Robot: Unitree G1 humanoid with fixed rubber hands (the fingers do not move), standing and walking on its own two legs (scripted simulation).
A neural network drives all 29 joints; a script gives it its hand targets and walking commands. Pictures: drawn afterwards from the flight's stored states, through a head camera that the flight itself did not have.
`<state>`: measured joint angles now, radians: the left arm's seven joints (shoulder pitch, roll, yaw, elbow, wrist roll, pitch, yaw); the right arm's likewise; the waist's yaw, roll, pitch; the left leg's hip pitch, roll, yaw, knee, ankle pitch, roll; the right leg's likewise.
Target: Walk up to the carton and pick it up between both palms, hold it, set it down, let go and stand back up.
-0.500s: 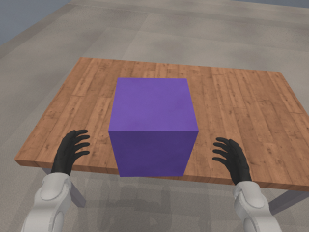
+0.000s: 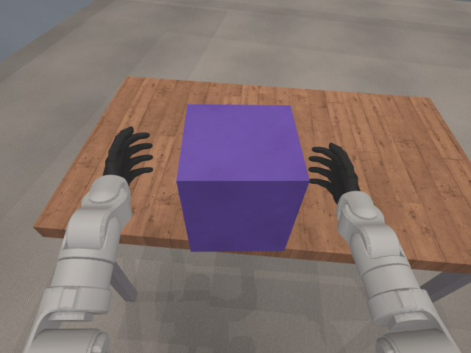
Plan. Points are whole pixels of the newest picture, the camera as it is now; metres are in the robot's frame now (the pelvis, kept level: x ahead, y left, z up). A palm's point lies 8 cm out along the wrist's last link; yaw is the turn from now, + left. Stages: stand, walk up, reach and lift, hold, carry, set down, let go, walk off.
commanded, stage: reach and lift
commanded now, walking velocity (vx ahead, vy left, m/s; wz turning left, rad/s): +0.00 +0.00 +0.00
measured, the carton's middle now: (238, 181) +0.46 -0.01 +0.00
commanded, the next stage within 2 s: none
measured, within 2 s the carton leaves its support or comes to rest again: neither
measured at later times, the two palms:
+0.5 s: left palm (129, 133) +0.44 +0.18 +0.15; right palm (344, 139) +0.45 -0.19 +0.14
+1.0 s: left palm (134, 132) +0.48 +0.18 +0.13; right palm (338, 139) +0.47 -0.19 +0.12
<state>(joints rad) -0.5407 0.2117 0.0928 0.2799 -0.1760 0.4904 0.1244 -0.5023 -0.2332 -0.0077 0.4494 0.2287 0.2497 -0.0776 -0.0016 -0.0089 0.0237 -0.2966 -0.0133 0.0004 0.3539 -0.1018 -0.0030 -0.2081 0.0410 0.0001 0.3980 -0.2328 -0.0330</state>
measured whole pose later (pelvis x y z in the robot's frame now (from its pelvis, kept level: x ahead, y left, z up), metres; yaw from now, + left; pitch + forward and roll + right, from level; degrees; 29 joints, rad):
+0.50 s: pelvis +0.01 +0.00 +0.00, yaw +0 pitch +8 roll +0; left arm -0.84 0.21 0.14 0.60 -0.14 0.46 0.13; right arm -0.85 -0.27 -0.01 0.79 0.24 0.24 -0.09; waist 0.00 -0.01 -0.09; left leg -0.40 -0.01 0.00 0.35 -0.10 0.00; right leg -0.31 0.05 0.00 0.40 -0.23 -0.03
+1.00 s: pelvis +0.01 +0.00 +0.00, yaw +0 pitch +15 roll +0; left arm -1.02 0.24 0.14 1.05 -0.11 0.16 0.12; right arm -1.02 -0.27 -0.01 1.14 0.24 0.06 -0.08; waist 0.00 -0.01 -0.15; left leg -0.52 0.00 0.00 0.35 -0.09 0.00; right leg -0.43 0.05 0.00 0.40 -0.22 -0.03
